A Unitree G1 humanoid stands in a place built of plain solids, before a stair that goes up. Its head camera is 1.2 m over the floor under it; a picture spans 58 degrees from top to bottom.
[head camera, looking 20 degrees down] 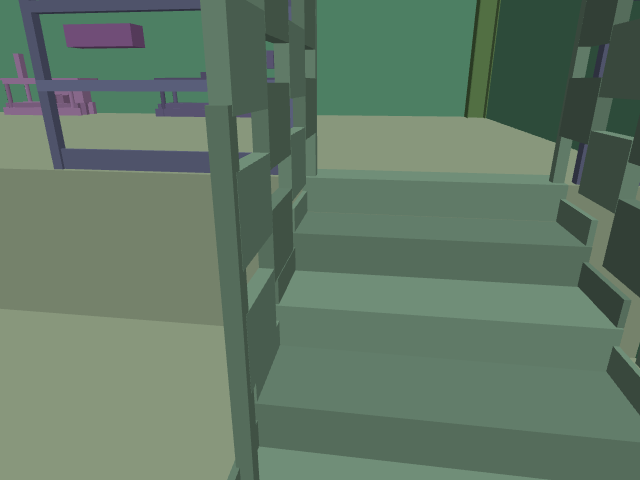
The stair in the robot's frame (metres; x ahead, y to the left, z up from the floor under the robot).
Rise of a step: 0.16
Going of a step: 0.30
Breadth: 1.12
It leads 8 degrees to the right of straight ahead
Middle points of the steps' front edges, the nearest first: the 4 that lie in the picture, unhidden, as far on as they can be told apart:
0.95 -0.35 0.32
1.24 -0.39 0.48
1.54 -0.43 0.64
1.84 -0.47 0.80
